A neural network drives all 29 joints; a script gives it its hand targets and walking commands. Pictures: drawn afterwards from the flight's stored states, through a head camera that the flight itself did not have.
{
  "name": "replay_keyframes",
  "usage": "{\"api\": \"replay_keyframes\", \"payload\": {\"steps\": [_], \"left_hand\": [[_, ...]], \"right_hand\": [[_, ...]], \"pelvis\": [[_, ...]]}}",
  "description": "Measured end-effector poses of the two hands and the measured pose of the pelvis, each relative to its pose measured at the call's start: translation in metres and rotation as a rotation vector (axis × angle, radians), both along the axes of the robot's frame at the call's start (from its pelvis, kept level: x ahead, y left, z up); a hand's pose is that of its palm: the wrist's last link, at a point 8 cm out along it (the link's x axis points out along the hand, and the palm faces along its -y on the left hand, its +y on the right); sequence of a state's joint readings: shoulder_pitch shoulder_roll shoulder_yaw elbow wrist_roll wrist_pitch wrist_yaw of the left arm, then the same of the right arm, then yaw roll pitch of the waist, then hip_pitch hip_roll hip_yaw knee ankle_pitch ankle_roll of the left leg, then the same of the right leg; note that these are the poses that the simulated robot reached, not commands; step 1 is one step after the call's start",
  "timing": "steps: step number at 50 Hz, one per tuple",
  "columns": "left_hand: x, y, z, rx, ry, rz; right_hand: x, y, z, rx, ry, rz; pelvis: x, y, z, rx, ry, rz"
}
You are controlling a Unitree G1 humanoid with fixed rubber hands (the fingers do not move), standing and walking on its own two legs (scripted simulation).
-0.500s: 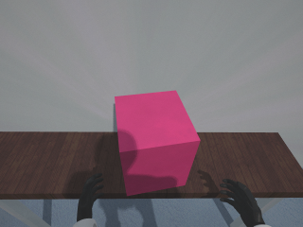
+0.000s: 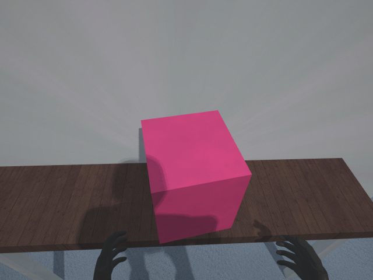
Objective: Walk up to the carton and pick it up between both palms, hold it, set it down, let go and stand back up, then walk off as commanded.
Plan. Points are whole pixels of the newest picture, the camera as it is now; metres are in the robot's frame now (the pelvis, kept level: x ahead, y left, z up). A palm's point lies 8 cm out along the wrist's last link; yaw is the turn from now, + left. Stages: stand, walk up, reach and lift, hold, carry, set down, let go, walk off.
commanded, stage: set down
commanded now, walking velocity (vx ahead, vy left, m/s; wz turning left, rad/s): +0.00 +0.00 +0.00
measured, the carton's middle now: (188, 177) +0.39 +0.03 -0.01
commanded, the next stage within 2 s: let go in 1.88 s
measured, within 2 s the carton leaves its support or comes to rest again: neither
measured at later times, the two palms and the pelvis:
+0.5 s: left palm out of the picture +0.15 +0.21 -0.05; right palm out of the picture +0.17 -0.23 -0.05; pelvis +0.01 +0.01 +0.00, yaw +0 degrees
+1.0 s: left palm out of the picture +0.15 +0.24 -0.07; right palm out of the picture +0.16 -0.20 -0.07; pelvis +0.01 +0.02 +0.00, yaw +1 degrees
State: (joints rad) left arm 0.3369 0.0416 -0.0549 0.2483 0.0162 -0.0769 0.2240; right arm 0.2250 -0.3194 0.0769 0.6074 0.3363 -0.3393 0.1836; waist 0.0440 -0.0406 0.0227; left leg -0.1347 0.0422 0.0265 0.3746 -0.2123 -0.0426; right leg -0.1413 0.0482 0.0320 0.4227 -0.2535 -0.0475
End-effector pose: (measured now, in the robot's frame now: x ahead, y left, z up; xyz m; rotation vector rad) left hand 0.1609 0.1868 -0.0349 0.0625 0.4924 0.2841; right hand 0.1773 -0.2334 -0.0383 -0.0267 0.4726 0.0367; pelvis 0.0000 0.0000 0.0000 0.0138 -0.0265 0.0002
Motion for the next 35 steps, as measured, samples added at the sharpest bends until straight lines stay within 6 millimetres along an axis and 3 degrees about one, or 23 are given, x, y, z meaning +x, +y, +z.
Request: {"api": "replay_keyframes", "payload": {"steps": [9,25,35], "left_hand": [[-0.002,0.008,-0.006,0.002,0.057,-0.019],[-0.011,0.021,-0.014,0.000,0.113,-0.032],[-0.010,0.031,-0.019,0.005,0.147,-0.044]], "right_hand": [[-0.003,0.010,-0.006,-0.025,0.029,0.000],[-0.007,0.006,-0.009,-0.068,0.087,-0.025],[-0.011,0.023,-0.017,-0.061,0.114,-0.017]], "pelvis": [[0.007,0.006,0.003,-0.003,-0.008,0.001],[0.008,0.010,0.004,-0.010,-0.002,0.004],[0.008,0.013,0.005,-0.011,-0.008,0.008]]}}
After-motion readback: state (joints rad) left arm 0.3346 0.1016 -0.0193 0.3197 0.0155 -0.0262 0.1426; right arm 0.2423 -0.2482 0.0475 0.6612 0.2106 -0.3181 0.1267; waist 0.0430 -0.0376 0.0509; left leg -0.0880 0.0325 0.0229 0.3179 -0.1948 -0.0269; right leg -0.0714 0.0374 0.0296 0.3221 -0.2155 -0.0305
